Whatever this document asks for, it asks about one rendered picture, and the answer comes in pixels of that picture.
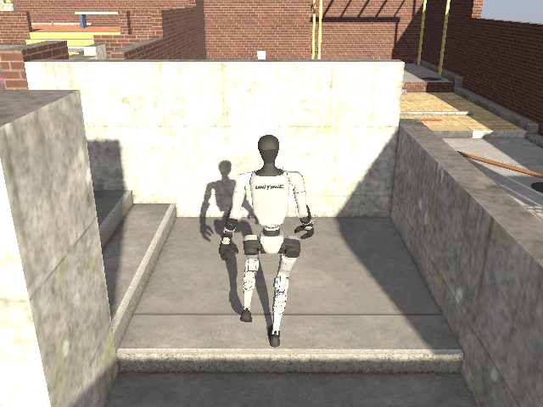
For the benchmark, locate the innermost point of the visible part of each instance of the left robot hand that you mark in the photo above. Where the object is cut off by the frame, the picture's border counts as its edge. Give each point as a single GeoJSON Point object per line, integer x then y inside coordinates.
{"type": "Point", "coordinates": [223, 249]}

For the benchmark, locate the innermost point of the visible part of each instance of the left robot forearm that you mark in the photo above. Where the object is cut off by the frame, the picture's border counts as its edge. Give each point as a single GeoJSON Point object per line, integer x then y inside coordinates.
{"type": "Point", "coordinates": [229, 229]}

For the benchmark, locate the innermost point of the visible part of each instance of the robot left thigh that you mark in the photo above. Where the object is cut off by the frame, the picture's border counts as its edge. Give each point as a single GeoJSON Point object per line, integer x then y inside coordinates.
{"type": "Point", "coordinates": [251, 250]}

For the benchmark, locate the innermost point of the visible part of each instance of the right robot hand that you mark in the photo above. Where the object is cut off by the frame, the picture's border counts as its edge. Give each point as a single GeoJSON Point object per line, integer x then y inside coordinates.
{"type": "Point", "coordinates": [308, 234]}

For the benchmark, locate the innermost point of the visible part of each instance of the humanoid robot torso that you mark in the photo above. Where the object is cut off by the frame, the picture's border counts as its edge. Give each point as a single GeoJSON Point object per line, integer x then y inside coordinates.
{"type": "Point", "coordinates": [270, 206]}

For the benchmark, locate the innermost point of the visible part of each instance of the right robot upper arm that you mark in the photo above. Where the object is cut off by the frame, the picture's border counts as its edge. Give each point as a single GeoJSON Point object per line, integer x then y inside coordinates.
{"type": "Point", "coordinates": [297, 180]}

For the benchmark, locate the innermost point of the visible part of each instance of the right robot forearm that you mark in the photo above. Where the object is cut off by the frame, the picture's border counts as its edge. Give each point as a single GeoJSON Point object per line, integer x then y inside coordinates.
{"type": "Point", "coordinates": [307, 221]}

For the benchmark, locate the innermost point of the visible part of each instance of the left robot upper arm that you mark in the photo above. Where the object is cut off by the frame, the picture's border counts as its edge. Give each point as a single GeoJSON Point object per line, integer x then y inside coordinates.
{"type": "Point", "coordinates": [242, 181]}

